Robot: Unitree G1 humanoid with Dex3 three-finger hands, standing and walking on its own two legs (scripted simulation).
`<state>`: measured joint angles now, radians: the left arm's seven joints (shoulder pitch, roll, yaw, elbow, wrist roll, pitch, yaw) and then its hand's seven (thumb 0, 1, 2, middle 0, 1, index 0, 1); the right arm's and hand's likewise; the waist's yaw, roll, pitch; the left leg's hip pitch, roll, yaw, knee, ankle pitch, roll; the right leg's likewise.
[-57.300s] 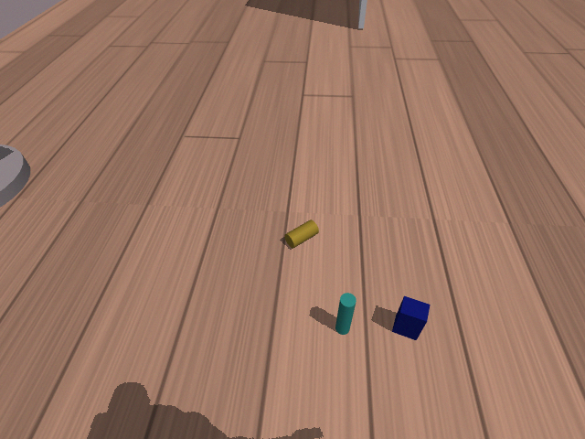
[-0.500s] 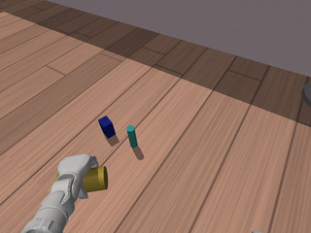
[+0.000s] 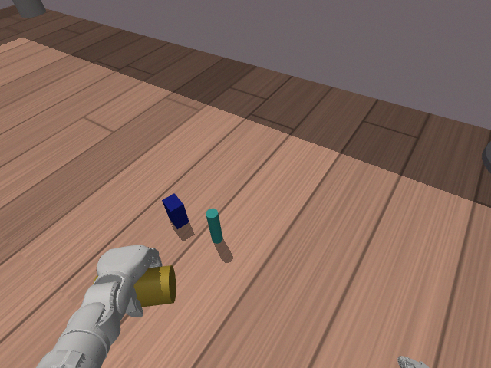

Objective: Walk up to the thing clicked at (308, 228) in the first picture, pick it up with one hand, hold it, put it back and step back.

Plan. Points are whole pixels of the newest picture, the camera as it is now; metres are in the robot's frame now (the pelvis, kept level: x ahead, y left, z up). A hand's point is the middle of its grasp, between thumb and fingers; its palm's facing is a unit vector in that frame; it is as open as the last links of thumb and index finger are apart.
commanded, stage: hold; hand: left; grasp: from above
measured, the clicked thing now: (136, 288) +0.31 +0.23 -0.08
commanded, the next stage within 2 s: crouch in 1.26 s
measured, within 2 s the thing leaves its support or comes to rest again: neither
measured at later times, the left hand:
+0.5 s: hand (132, 292) +0.29 +0.22 -0.04, palm faces -0.45 -0.06 -0.89, open 9.7 cm
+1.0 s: hand (130, 291) +0.29 +0.22 -0.03, palm faces -0.45 -0.06 -0.89, open 9.8 cm
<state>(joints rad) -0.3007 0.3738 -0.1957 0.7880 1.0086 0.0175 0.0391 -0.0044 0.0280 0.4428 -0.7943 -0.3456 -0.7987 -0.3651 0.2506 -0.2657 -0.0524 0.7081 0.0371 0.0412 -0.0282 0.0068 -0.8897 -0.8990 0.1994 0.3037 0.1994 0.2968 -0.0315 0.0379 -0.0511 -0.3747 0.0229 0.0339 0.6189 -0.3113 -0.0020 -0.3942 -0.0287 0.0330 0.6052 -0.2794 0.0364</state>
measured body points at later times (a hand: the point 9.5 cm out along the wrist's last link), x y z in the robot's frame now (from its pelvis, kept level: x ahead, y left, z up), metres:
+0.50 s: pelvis -0.01 +0.00 +0.01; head +0.00 -0.02 +0.46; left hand +0.31 +0.22 +0.01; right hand +0.12 -0.27 -0.11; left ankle +0.00 +0.12 -0.73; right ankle +0.02 -0.14 -0.73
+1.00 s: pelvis +0.00 +0.00 +0.01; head +0.00 -0.03 +0.46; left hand +0.30 +0.22 +0.02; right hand +0.14 -0.26 -0.11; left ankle +0.00 +0.12 -0.73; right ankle +0.02 -0.14 -0.73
